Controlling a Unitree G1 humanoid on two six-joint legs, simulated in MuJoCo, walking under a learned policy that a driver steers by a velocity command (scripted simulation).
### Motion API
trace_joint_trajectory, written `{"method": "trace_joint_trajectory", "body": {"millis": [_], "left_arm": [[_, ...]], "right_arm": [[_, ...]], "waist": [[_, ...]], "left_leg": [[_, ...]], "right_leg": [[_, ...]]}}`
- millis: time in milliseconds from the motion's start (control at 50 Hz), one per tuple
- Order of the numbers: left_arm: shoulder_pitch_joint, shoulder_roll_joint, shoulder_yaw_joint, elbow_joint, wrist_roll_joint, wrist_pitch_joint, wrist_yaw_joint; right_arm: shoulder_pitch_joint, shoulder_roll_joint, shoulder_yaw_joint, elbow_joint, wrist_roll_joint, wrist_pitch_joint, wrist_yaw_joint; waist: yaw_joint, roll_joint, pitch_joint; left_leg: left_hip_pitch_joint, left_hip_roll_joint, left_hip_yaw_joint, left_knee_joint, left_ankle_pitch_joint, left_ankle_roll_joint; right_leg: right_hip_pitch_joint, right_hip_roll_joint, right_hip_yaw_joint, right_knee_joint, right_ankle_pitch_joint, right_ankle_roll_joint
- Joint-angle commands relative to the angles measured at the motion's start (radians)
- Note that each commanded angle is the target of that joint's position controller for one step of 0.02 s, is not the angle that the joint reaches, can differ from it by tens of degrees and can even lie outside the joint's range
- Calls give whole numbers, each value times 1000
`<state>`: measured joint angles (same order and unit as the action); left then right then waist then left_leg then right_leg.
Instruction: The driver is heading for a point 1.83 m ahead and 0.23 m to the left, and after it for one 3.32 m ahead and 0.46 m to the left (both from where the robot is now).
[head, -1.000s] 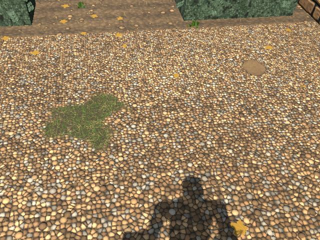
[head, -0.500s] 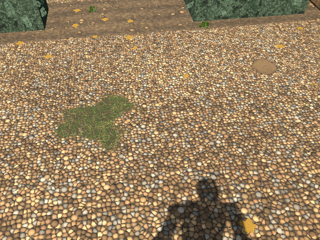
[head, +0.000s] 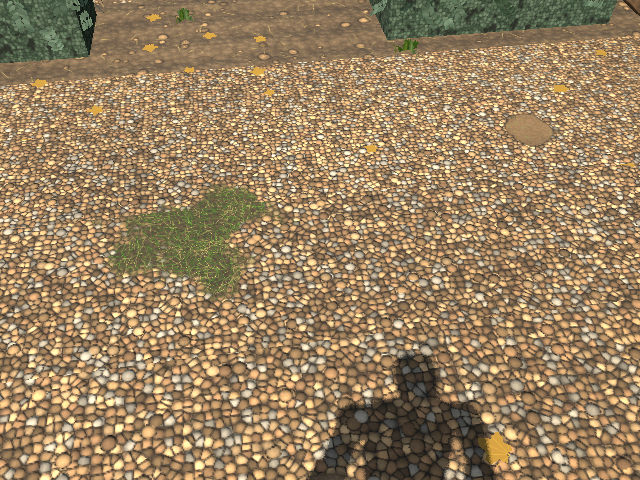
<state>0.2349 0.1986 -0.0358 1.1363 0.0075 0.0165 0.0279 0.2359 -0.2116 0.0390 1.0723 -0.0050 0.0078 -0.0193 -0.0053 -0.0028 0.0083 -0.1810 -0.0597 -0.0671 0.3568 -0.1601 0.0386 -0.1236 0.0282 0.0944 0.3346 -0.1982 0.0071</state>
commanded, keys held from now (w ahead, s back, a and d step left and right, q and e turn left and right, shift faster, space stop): no key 0.68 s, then w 0.32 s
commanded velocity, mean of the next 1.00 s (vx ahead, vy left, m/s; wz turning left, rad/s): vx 0.07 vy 0.00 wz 0.00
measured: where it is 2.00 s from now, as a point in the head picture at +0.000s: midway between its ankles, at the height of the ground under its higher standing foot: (295, 477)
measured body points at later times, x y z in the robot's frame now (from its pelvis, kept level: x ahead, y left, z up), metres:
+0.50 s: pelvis +0.01 +0.00 +0.00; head +0.01 +0.01 +0.45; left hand +0.01 +0.23 -0.16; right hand +0.03 -0.23 -0.15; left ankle +0.02 +0.10 -0.75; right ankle -0.01 -0.13 -0.75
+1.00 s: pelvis +0.06 -0.02 -0.01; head +0.05 -0.04 +0.44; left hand +0.02 +0.22 -0.15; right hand +0.07 -0.28 -0.16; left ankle +0.02 +0.09 -0.73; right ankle +0.00 -0.12 -0.75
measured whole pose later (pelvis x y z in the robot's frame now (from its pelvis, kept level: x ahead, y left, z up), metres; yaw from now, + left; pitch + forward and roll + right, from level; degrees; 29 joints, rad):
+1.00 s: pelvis +0.06 -0.02 -0.01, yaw +0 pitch +1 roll +0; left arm 0.39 0.18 0.01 1.10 0.02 -0.04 0.01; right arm 0.33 -0.24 -0.03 1.06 -0.02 0.02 0.00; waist 0.02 0.03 -0.06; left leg -0.26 -0.04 -0.04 0.65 -0.40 0.07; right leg -0.09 0.05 0.04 0.39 -0.31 -0.05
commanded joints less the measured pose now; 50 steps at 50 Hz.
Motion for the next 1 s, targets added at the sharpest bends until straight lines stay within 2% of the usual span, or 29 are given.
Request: {"method": "trace_joint_trajectory", "body": {"millis": [20,680,700,760,780,820,860,880,900,920,940,960,980,1000], "left_arm": [[39,89,12,-13,0,-5,3],[84,60,11,3,0,-8,8],[93,53,8,5,2,-7,8],[109,57,20,-8,11,-7,-1],[102,55,22,-19,17,-8,-5],[88,33,21,-42,30,-19,-14],[87,26,23,-55,30,-39,-18],[124,29,26,-50,23,-45,-21],[179,30,29,-38,20,-49,-22],[235,54,39,-23,20,-53,-20],[310,104,57,-6,15,-56,-14],[371,167,82,3,9,-55,-14],[366,164,89,-3,8,-55,-15],[333,138,88,-20,8,-61,-14]], "right_arm": [[27,-99,-16,-17,0,-6,-3],[59,-66,-14,16,-1,-11,-9],[65,-62,-13,19,-1,-10,-9],[71,-129,-44,7,-4,4,-3],[88,-138,-54,6,-6,10,0],[128,-146,-71,7,-9,16,2],[135,-148,-84,-2,-10,15,4],[108,-157,-90,-17,-6,16,8],[36,-154,-93,-46,-2,16,11],[-32,-131,-90,-80,2,11,13],[-86,-87,-80,-111,2,1,16],[-103,-60,-72,-135,-15,-14,22],[-123,-96,-77,-152,-32,-29,25],[-113,-102,-81,-151,-30,-41,30]], "waist": [[0,4,26],[2,4,34],[2,7,12],[0,68,38],[-7,83,68],[-21,121,112],[-17,120,111],[9,111,102],[52,83,110],[83,7,125],[115,-120,137],[132,-219,154],[121,-169,201],[93,-104,194]], "left_leg": [[15,113,-99,-68,14,20],[25,115,-95,-55,60,25],[33,110,-98,-71,-17,25],[-7,113,-160,-113,-399,74],[-20,131,-199,-135,-518,98],[-17,203,-305,-183,-626,147],[-54,238,-350,-195,-602,171],[-113,231,-330,-191,-572,170],[-176,194,-271,-152,-533,149],[-244,130,-184,-56,-467,120],[-374,36,-53,135,-369,80],[-498,-20,65,313,-300,50],[-564,32,59,401,-298,41],[-558,63,44,442,-250,29]], "right_leg": [[-60,-81,49,-54,69,-40],[-59,-84,41,-42,85,-40],[-49,-76,37,-50,33,-41],[-101,-6,-22,46,-225,-63],[-153,10,-35,84,-284,-72],[-232,16,-69,162,-270,-80],[-193,-2,-89,177,-207,-83],[-111,-7,-82,139,-196,-91],[-38,-10,-63,69,-200,-106],[23,-45,24,-14,-267,-128],[128,-142,198,-129,-399,-165],[208,-277,409,-238,-487,-213],[198,-337,460,-256,-406,-246],[195,-331,418,-257,-291,-251]]}}
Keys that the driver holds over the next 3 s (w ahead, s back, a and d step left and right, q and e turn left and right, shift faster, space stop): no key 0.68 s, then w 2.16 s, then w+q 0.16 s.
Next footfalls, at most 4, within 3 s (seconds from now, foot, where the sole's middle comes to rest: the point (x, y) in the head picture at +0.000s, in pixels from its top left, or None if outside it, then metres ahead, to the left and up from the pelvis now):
1.46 left None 0.49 0.16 -0.95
1.90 right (333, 427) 0.73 -0.01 -0.95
2.38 left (267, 371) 0.89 0.16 -0.95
2.88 right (324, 300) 1.25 0.00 -1.11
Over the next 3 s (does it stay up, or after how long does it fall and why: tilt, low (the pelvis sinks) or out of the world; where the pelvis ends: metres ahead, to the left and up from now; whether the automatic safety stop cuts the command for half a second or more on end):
stays up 1.19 0.06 -0.35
